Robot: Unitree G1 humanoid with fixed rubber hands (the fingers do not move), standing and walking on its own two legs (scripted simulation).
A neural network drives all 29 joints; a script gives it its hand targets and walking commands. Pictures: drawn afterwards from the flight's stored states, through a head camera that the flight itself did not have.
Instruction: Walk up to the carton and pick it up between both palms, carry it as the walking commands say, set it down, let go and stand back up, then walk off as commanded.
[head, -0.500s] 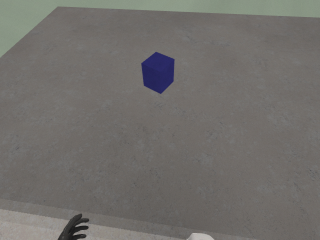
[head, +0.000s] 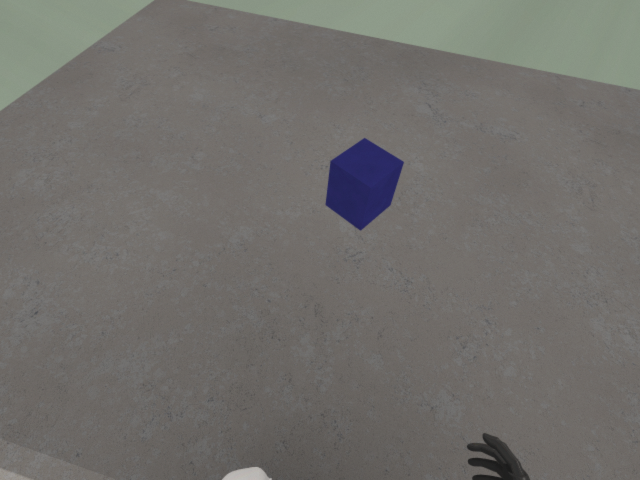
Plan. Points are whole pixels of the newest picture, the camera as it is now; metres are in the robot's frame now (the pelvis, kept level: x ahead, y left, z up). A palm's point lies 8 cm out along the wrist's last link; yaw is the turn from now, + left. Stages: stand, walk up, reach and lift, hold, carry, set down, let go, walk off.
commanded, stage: walk up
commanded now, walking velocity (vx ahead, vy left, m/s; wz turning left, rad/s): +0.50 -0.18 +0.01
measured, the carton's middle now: (362, 184) +1.24 -0.14 -0.64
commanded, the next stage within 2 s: none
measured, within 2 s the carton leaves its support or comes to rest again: neither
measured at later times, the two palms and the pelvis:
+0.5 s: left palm (236, 288) +0.41 +0.17 -0.11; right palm (536, 454) +0.19 -0.30 -0.14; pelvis +0.26 -0.07 -0.01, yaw +1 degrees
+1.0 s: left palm (205, 290) +0.41 +0.23 -0.14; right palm (446, 198) +0.67 -0.23 -0.11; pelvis +0.51 +0.00 -0.01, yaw -1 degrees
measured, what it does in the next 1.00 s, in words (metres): walks ahead: right foot, then left foot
